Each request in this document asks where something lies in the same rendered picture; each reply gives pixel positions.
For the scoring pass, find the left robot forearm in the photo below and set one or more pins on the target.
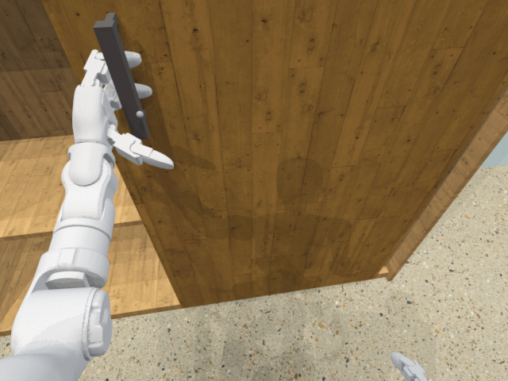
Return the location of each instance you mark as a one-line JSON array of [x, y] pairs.
[[77, 255]]

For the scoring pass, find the robot left upper arm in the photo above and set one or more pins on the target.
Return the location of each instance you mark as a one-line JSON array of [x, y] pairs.
[[58, 332]]

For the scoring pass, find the handle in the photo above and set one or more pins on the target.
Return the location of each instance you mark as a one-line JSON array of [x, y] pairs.
[[116, 61]]

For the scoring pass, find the robot right hand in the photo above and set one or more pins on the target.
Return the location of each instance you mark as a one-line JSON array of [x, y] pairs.
[[411, 370]]

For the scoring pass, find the robot left hand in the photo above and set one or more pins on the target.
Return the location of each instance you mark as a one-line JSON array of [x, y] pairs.
[[93, 110]]

